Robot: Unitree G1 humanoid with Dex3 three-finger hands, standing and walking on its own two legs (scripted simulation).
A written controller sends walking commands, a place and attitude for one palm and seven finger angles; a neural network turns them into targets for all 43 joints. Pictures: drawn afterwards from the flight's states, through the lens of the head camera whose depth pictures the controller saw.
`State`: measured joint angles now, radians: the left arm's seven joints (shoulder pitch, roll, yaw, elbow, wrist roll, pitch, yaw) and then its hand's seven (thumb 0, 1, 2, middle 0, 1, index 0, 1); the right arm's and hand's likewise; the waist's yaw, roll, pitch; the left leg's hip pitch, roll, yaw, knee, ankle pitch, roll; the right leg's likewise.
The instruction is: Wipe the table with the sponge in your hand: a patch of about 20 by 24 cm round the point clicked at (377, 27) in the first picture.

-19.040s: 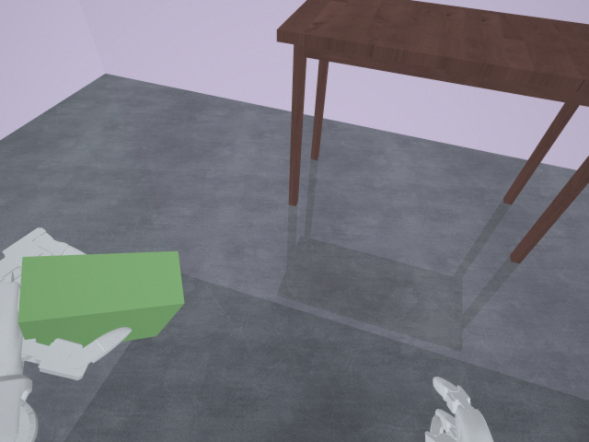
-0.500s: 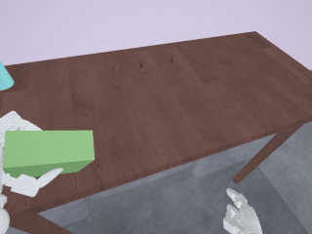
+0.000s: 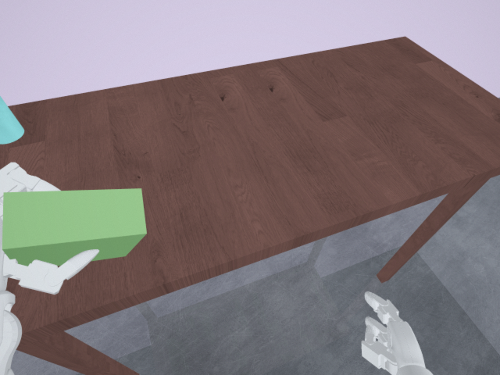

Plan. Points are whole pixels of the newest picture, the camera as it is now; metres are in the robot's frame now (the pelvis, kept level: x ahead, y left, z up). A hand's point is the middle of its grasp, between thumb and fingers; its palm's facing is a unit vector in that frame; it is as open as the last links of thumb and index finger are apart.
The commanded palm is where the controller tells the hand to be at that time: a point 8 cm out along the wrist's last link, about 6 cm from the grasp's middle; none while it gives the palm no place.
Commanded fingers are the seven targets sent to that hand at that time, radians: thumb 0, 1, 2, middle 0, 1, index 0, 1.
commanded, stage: come to a stop and stand still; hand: left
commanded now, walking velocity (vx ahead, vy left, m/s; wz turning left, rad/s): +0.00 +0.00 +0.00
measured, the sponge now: (97, 229) +0.26 +0.22 +0.14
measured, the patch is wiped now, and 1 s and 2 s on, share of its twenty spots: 0.00 0.00 0.00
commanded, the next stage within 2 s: look again from close up in 0.46 s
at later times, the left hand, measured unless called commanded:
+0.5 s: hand (36, 260) +0.20 +0.26 +0.16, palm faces +0.40 -0.85 -0.34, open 9.6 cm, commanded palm +0.14 +0.29 +0.18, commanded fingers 0.00 0.10 1.30 -1.20 -1.60 -1.20 -1.60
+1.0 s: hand (38, 246) +0.22 +0.26 +0.16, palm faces +0.41 -0.83 -0.37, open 9.6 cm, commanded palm +0.16 +0.29 +0.18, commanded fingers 0.00 0.10 1.30 -1.20 -1.60 -1.20 -1.60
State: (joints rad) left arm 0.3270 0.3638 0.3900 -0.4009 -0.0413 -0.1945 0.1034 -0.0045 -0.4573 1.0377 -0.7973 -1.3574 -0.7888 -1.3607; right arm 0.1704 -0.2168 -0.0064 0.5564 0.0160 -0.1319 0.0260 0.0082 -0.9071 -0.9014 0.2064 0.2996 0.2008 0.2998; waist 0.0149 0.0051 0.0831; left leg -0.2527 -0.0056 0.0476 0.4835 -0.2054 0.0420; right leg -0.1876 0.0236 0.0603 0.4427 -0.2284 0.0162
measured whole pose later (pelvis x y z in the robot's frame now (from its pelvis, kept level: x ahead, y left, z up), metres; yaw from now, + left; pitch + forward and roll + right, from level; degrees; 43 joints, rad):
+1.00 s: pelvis +0.01 +0.01 +0.00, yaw +1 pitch -2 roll -2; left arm 0.42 0.35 0.36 -0.47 -0.03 -0.19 0.10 0.00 -0.45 1.04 -0.79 -1.37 -0.78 -1.37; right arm 0.18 -0.19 0.02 0.58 0.01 -0.11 -0.02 0.01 -0.91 -0.90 0.21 0.30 0.20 0.30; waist 0.03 -0.02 0.07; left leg -0.23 -0.02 0.03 0.46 -0.21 0.05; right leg -0.13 0.01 0.04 0.38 -0.22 0.03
